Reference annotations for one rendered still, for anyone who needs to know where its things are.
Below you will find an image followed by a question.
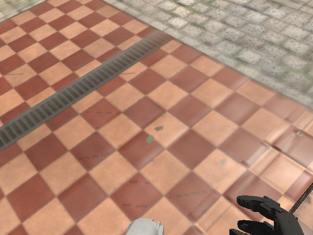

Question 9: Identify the left robot thigh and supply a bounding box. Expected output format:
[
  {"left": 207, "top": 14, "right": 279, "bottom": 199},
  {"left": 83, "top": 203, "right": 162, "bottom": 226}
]
[{"left": 124, "top": 217, "right": 164, "bottom": 235}]

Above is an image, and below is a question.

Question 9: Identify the right robot hand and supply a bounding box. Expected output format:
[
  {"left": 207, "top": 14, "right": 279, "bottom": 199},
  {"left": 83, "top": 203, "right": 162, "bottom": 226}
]
[{"left": 229, "top": 195, "right": 304, "bottom": 235}]

